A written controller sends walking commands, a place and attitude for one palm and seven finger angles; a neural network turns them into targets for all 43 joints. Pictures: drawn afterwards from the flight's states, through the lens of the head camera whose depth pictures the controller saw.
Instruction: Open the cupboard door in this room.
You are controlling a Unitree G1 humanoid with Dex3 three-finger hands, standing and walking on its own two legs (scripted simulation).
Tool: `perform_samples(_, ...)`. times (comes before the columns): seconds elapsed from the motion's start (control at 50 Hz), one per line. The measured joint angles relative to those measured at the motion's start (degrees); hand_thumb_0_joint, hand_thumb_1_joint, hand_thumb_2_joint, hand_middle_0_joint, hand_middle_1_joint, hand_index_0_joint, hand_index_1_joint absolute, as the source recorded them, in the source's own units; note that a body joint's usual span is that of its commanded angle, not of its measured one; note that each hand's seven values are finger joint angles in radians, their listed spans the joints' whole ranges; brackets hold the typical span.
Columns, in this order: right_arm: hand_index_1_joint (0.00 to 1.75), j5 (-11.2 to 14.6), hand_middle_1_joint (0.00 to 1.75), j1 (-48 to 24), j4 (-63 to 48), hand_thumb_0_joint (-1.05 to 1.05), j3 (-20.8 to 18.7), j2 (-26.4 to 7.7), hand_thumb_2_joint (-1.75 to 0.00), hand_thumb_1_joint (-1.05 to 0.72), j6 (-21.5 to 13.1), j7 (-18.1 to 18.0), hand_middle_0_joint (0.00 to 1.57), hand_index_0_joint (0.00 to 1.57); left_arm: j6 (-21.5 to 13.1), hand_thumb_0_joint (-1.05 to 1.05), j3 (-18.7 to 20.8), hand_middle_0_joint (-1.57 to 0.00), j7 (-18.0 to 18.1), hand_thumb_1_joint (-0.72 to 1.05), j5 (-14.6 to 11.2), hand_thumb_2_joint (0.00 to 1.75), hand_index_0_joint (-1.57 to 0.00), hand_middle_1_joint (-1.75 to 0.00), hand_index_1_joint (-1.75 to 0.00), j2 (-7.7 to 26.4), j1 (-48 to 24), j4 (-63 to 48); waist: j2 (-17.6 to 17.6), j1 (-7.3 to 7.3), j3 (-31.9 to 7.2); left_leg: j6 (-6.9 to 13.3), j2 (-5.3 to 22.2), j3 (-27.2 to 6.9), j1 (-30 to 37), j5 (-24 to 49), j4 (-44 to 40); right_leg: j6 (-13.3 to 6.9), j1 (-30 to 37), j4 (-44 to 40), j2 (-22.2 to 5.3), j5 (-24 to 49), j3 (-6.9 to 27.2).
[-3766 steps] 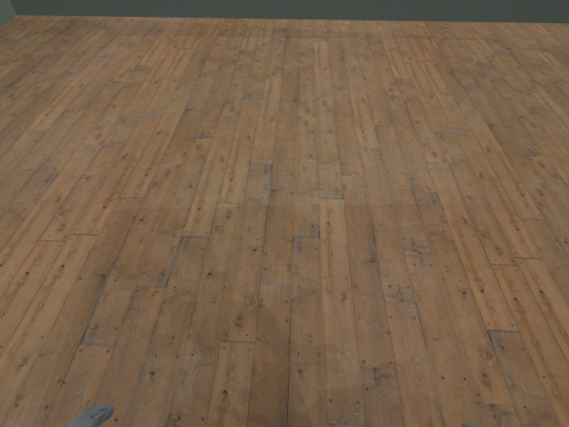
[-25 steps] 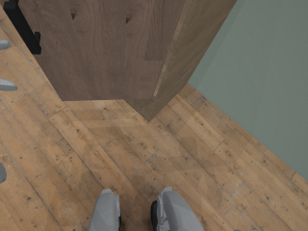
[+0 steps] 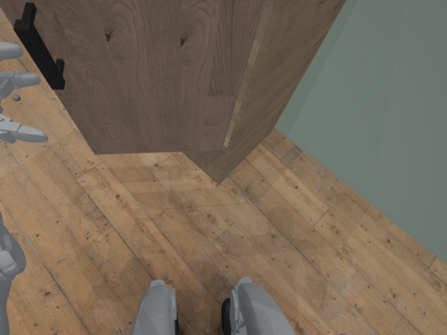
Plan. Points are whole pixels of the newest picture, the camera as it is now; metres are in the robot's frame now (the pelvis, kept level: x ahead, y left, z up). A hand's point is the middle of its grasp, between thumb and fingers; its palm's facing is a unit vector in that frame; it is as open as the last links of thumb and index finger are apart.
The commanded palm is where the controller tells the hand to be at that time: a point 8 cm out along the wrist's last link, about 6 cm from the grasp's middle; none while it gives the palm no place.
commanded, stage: slide the fingers in behind the handle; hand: left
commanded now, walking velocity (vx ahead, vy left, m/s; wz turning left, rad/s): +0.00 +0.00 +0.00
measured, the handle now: (44, 49) +0.57 +0.27 +0.08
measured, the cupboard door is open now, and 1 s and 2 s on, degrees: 48 48 47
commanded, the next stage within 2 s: move the hooked fingers beside the handle in 1.20 s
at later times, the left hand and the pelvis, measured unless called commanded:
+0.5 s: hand (30, 98) +0.48 +0.28 +0.07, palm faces +0.05 -1.00 +0.00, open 14.1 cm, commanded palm +0.47 +0.30 +0.07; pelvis +0.00 +0.00 +0.00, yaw +0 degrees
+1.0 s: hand (34, 99) +0.48 +0.28 +0.07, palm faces +0.09 -1.00 -0.01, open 14.3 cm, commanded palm +0.47 +0.27 +0.07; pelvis +0.01 +0.00 +0.01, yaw +3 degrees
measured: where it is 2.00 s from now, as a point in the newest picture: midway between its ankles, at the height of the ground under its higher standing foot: outside the picture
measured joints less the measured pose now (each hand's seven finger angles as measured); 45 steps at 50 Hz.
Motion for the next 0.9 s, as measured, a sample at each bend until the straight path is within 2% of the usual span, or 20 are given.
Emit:
perform_samples(0.12, 0.3, -0.1, 0.3, -0.4, 0.0, 0.01, -0.1, 0.1, -0.9, -0.9, -0.5, 0.0, 0.21, 0.21, -0.7, -0.01, 1.0, -0.3, 0.9, -0.5, 0.3, 0.3, -0.3, -1.2, -1.2, 0.1, -0.2, -0.5, -0.3, -0.35, 0.2, -0.1, 0.2, -0.1, -0.6, -0.2, 0.7, -0.1, -0.6, 0.6, 0.2, -0.1, 0.0)
perform_samples(0.3, 0.3, 0.0, 0.3, 0.2, 0.9, 0.01, -0.3, 0.2, -0.9, -0.9, -0.3, 0.1, 0.21, 0.21, 0.3, -0.01, -2.1, -0.3, 1.2, -0.5, -0.5, 0.3, -0.3, -1.2, -1.2, -2.3, 0.0, -1.6, 0.0, 0.32, -0.1, 0.1, -0.3, -0.1, 0.3, 0.1, -0.2, 0.1, 0.3, -0.1, -0.2, -0.1, 0.0)
perform_samples(0.42, 0.3, -0.3, 0.3, 0.4, 0.7, 0.01, -0.6, 0.6, -0.9, -0.9, -0.6, 0.3, 0.21, 0.21, -0.3, -0.01, -2.3, -0.3, 3.4, -0.5, -0.1, 0.3, -0.3, -1.21, -1.2, -3.6, 1.1, -2.6, 0.0, 0.09, -0.4, 0.1, -0.3, 0.2, 0.9, 0.1, -0.6, 0.2, 0.8, -0.4, -0.3, 0.0, 0.2)
perform_samples(0.9, 0.3, -1.0, 0.3, 0.3, 3.7, 0.01, -1.8, 1.2, -0.9, -0.9, -1.3, 0.8, 0.21, 0.21, -1.9, -0.01, -10.2, -0.23, 10.2, -0.5, -2.0, 0.3, -0.23, -1.21, -1.2, -9.5, 0.8, -4.2, -0.2, 2.49, -0.5, 0.0, -2.1, -1.1, 2.9, 0.6, -2.6, 0.2, 3.7, -2.2, -1.8, -0.5, -1.2)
